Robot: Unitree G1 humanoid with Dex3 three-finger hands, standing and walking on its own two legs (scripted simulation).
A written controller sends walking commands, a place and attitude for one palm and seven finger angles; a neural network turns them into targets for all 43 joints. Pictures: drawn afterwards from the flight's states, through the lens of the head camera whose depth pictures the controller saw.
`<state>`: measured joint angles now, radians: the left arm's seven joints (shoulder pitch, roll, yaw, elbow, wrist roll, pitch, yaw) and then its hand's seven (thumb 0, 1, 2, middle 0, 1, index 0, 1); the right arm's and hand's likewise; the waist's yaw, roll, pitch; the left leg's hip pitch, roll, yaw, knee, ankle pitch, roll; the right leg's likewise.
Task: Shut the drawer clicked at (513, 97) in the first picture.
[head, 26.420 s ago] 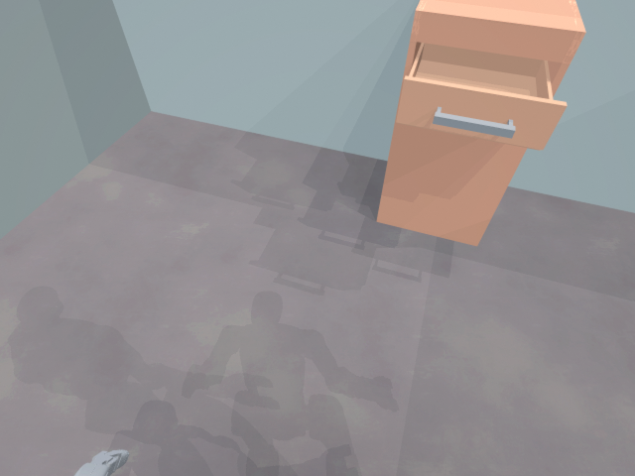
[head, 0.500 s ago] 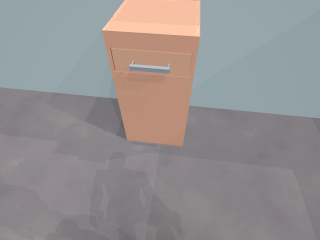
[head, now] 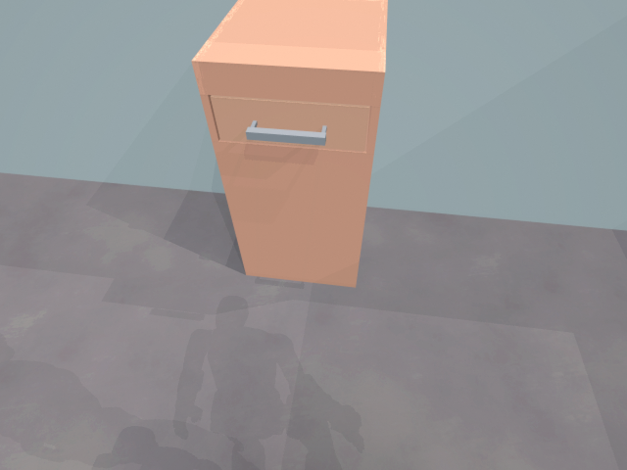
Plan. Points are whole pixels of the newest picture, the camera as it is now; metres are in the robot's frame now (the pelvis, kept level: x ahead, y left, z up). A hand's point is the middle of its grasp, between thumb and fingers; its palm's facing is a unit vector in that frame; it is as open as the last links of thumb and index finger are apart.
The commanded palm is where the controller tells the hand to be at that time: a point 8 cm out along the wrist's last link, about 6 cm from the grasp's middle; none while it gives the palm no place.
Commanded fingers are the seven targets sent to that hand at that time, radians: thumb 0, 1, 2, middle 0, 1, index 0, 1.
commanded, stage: stand and wait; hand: left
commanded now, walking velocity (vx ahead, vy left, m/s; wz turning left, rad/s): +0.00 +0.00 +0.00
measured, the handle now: (287, 131) +0.86 +0.12 -0.07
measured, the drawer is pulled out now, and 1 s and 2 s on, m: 0.00 0.00 0.00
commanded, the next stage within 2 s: none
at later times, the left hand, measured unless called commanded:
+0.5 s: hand out of the picture +0.05 +0.21 -0.16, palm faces -0.01 -0.96 -0.29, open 7.4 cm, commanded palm none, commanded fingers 0.00 0.90 0.90 -0.20 -0.30 -0.20 -0.30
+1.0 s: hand out of the picture +0.07 +0.21 -0.16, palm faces -0.01 -0.95 -0.30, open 7.4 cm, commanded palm none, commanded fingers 0.00 0.90 0.90 -0.20 -0.30 -0.20 -0.30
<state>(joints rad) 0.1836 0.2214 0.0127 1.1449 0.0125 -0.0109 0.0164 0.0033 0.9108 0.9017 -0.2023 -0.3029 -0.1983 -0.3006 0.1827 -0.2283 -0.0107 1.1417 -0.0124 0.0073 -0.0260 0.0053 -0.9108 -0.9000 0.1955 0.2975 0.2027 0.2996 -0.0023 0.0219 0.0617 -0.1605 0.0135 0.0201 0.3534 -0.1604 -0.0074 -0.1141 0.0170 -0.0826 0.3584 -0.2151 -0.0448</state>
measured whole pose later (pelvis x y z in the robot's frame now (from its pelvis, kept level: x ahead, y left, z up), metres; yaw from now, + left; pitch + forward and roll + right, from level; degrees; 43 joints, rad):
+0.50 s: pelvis +0.01 -0.01 +0.00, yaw +0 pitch -2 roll +0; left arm 0.17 0.24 0.02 1.14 0.01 -0.01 0.01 0.00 0.91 0.90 -0.20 -0.30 -0.20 -0.30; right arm 0.18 -0.25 -0.01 1.15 -0.01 0.01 -0.02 0.01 -0.91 -0.90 0.20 0.30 0.20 0.30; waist -0.01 0.03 0.06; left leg -0.14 0.02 0.02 0.33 -0.16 -0.02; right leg -0.09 0.03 -0.08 0.33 -0.21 -0.05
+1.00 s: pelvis +0.01 -0.01 +0.00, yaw -1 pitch -1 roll +0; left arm 0.15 0.26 0.02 1.14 0.01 -0.02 0.01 0.00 0.91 0.90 -0.20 -0.30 -0.20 -0.30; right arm 0.16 -0.27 -0.01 1.14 -0.01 0.00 -0.02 0.01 -0.91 -0.90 0.20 0.30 0.20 0.30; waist -0.01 0.02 0.06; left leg -0.13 0.02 0.03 0.32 -0.16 -0.02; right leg -0.08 0.03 -0.07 0.32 -0.21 -0.05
